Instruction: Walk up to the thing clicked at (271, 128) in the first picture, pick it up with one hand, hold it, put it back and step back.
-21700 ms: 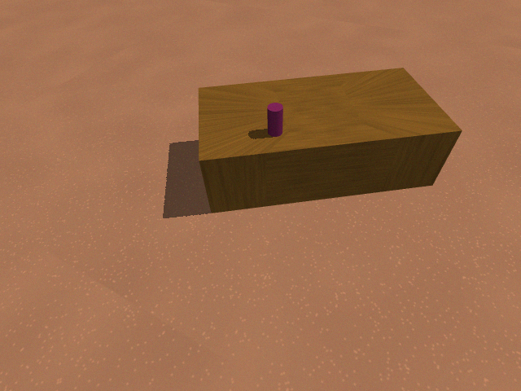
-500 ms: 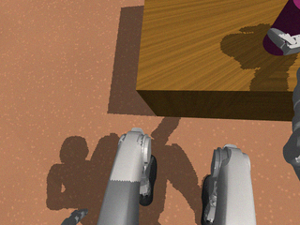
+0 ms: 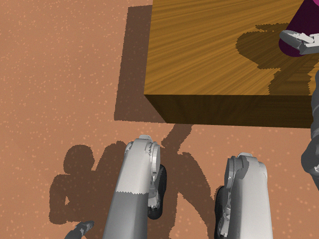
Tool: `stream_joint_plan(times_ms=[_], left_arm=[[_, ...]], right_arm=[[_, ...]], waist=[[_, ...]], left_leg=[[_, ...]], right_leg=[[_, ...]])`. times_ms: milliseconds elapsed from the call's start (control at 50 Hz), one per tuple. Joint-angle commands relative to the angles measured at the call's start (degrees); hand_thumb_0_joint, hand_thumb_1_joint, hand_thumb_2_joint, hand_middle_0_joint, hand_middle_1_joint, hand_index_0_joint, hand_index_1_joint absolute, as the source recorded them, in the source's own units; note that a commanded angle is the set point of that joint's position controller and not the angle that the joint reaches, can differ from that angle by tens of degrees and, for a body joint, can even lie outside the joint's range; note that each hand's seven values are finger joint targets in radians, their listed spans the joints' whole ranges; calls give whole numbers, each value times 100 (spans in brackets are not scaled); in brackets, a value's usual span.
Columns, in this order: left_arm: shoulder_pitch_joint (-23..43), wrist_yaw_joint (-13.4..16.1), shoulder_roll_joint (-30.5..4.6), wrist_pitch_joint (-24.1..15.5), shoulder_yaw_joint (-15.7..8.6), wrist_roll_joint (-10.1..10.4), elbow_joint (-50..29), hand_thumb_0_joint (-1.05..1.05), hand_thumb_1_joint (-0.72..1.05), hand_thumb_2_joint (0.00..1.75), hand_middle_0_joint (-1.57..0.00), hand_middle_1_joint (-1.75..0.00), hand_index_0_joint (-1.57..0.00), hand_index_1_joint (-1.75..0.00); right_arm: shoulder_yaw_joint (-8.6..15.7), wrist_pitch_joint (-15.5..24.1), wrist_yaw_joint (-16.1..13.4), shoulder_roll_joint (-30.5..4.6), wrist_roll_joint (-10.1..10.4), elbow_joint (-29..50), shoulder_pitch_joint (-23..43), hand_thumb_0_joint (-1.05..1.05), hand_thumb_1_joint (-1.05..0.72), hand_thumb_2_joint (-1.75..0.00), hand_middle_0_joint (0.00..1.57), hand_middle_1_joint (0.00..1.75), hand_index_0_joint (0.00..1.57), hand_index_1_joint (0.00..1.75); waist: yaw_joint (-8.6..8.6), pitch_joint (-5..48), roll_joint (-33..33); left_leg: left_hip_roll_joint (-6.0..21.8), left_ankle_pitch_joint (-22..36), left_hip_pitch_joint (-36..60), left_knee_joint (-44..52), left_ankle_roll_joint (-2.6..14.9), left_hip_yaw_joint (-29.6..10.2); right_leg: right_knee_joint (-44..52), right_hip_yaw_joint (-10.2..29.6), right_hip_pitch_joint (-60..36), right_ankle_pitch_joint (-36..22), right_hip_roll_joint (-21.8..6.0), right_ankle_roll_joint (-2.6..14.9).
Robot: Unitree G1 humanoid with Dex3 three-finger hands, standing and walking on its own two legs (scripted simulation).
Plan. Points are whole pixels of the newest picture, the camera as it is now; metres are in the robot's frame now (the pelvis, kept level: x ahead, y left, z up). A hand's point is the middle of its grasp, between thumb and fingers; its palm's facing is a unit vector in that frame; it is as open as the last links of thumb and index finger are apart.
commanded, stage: open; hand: right
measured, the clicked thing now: (311, 22) +0.58 -0.20 +0.02
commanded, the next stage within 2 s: withdraw in 0.16 s
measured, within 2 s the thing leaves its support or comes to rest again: neither
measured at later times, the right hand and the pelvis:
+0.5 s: hand out of the picture +0.58 -0.22 +0.05, palm faces +0.24 +0.97 -0.04, open 15.9 cm; pelvis +0.00 +0.00 +0.01, yaw +0 degrees
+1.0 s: hand out of the picture +0.53 -0.32 +0.17, palm faces +0.31 +0.89 -0.34, open 17.2 cm; pelvis +0.02 +0.00 +0.16, yaw +1 degrees
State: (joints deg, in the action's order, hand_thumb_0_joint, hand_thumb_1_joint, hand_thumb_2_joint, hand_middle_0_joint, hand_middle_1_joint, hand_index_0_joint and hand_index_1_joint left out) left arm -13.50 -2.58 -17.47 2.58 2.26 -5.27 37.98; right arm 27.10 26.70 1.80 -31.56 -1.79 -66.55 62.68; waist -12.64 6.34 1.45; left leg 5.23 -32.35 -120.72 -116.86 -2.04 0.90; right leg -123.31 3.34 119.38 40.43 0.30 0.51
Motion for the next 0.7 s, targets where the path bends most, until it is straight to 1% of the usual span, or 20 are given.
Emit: stream_joint_plan(times_ms=[0, 20, 60, 100, 160, 180, 240, 260, 280, 340, 360, 380, 440, 460, 480, 520, 580, 620, 660, 680], left_arm=[[-1326, 76, -1299, 4, -464, 12, -73, 0, 89, 91, -21, -30, -20, -31], [-1313, 68, -1283, 4, -476, 17, -64, 0, 89, 91, -21, -31, -20, -31], [-1291, 72, -1302, -4, -459, 16, -42, 0, 88, 91, -21, -31, -20, -31], [-1287, 66, -1260, -1, -441, 4, -85, 0, 89, 91, -21, -31, -20, -31], [-1341, 70, -1382, 15, -510, -3, -26, 0, 88, 91, -21, -31, -20, -32], [-1300, 60, -1325, 23, -469, -1, -71, 0, 88, 91, -21, -31, -20, -32], [-1329, 50, -1307, 40, -454, 10, -110, 0, 88, 91, -21, -31, -20, -32], [-1303, 62, -1351, 45, -452, 12, -68, 0, 90, 90, -21, -30, -21, -30], [-1275, 67, -1343, 45, -448, 13, -77, 0, 90, 90, -21, -30, -21, -31], [-1363, 88, -1383, 71, -464, 17, -105, 0, 88, 91, -21, -30, -20, -31], [-1319, 99, -1364, 76, -448, 46, -190, 0, 88, 91, -21, -30, -20, -31], [-1362, 115, -1407, 97, -467, 63, -155, 0, 89, 90, -21, -30, -20, -31], [-1295, 172, -1331, 118, -438, 120, -234, 0, 88, 91, -20, -29, -19, -30], [-1334, 208, -1403, 123, -506, 150, -230, 0, 87, 91, -20, -29, -19, -30], [-1379, 227, -1322, 137, -454, 172, -242, 0, 88, 91, -20, -29, -19, -30], [-1338, 269, -1281, 128, -463, 238, -249, 0, 88, 91, -20, -29, -19, -30], [-1248, 336, -1188, 81, -434, 354, -310, 0, 88, 91, -20, -30, -20, -30], [-1345, 370, -1249, 28, -525, 388, -152, 0, 87, 91, -21, -30, -20, -31], [-1252, 378, -1139, -43, -451, 424, -260, 0, 87, 90, -21, -30, -20, -31], [-1169, 385, -1149, -89, -451, 462, -307, 0, 87, 90, -21, -30, -20, -31]], right_arm=[[16, 391, 7, -1216, 61, 1206, 2417, 0, 32, -38, 65, 52, 66, 52], [-67, 384, 14, -1097, 64, 1195, 2443, 0, 32, -34, 63, 48, 63, 48], [6, 418, -4, -1223, 47, 1187, 2441, 0, 32, -32, 56, 44, 56, 44], [-18, 452, -2, -1248, 37, 1380, 2555, 0, 31, -30, 51, 41, 51, 41], [-45, 379, 15, -1073, 25, 947, 2245, 0, 32, -26, 41, 33, 41, 33], [-30, 417, 11, -1176, 40, 1199, 2478, 0, 32, -25, 39, 32, 38, 32], [-3, 398, 12, -1172, 36, 1174, 2405, 0, 32, -22, 32, 26, 31, 26], [6, 369, 39, -1179, 45, 1021, 2303, 0, 32, -25, 26, 26, 26, 26], [-31, 394, 53, -1245, 44, 1243, 2458, 0, 34, -23, 23, 23, 23, 23], [163, 405, 80, -1699, 23, 1628, 2761, 0, 36, -16, 16, 15, 16, 15], [304, 367, 60, -1908, 56, 1748, 2822, 0, 38, -14, 14, 13, 14, 13], [390, 311, 66, -1998, 49, 1705, 2673, 0, 40, -12, 12, 10, 12, 10], [435, 173, 113, -2286, 36, 2274, 3010, 0, 42, -7, 8, 6, 8, 6], [502, 59, 133, -2397, 32, 2137, 2792, 0, 42, -8, 8, 6, 8, 6], [553, -14, 173, -2512, 32, 2255, 2717, 0, 43, -7, 8, 6, 8, 6], [685, -197, 267, -2633, 73, 2131, 2428, 0, 45, -6, 7, 5, 7, 5], [457, -444, 491, -2374, 182, 2187, 2529, 0, 45, -6, 7, 5, 7, 5], [328, -671, 664, -2021, 212, 1440, 1825, 0, 44, -6, 7, 5, 7, 4], [226, -713, 813, -1885, 336, 1583, 1811, 0, 43, -6, 7, 4, 7, 4], [262, -763, 877, -1819, 399, 1347, 1568, 0, 42, -6, 8, 4, 7, 4]], waist=[[-174, 4013, 1023], [-189, 3906, 1018], [-178, 3858, 1050], [-129, 4119, 1137], [-217, 3779, 1113], [-176, 3855, 1162], [-195, 4032, 1055], [-203, 3792, 1074], [-185, 3813, 1193], [-132, 4439, 1325], [-47, 4572, 1232], [-31, 4599, 1200], [63, 4934, 1376], [85, 4987, 1364], [101, 5079, 1271], [158, 4948, 1083], [65, 4616, 1180], [-46, 4036, 1024], [-30, 3703, 876], [-31, 3466, 695]], left_leg=[[-197, 743, 2703, 1062, 362, 261], [-197, 661, 2620, 1081, 368, 260], [-194, 628, 2492, 1033, 370, 281], [-194, 762, 2572, 993, 385, 267], [-198, 674, 2321, 980, 391, 325], [-198, 644, 2405, 1000, 392, 291], [-202, 731, 2610, 1024, 377, 293], [-201, 686, 2443, 1001, 382, 303], [-202, 704, 2356, 990, 392, 284], [-184, 849, 2747, 1013, 376, 252], [-187, 781, 3009, 1118, 366, 216], [-187, 805, 3076, 1138, 362, 231], [-209, 791, 3307, 1366, 374, 189], [-212, 805, 3499, 1491, 370, 165], [-210, 927, 3748, 1575, 353, 155], [-238, 930, 3982, 1787, 343, 142], [-262, 872, 3854, 2065, 368, 180], [-289, 812, 3623, 2225, 382, 247], [-296, 781, 3765, 2430, 380, 225], [-297, 732, 3758, 2535, 361, 237]], right_leg=[[1648, -170, -2233, -998, 37, 35], [1680, -161, -2176, -905, 37, 34], [1665, -115, -2179, -885, 39, 33], [1654, -131, -2350, -1062, 28, 19], [1729, -45, -2386, -996, 24, -5], [1712, -74, -2295, -921, 29, 14], [1713, -115, -2323, -1018, 44, 28], [1703, -106, -2284, -979, 39, 18], [1680, -108, -2342, -1004, 26, 14], [1675, -148, -2637, -1185, 30, 8], [1730, -183, -2567, -1060, 37, 37], [1807, -175, -2647, -1104, 30, 22], [2065, -184, -3018, -1102, 10, 29], [2141, -210, -3123, -1102, 8, 36], [2180, -226, -3163, -1226, -6, 43], [2342, -222, -3113, -1227, -21, 63], [2700, -122, -3467, -1216, -54, 49], [2825, -41, -3558, -1210, -92, 43], [2948, -29, -3434, -1152, -101, 66], [3028, 4, -3426, -1081, -120, 85]])
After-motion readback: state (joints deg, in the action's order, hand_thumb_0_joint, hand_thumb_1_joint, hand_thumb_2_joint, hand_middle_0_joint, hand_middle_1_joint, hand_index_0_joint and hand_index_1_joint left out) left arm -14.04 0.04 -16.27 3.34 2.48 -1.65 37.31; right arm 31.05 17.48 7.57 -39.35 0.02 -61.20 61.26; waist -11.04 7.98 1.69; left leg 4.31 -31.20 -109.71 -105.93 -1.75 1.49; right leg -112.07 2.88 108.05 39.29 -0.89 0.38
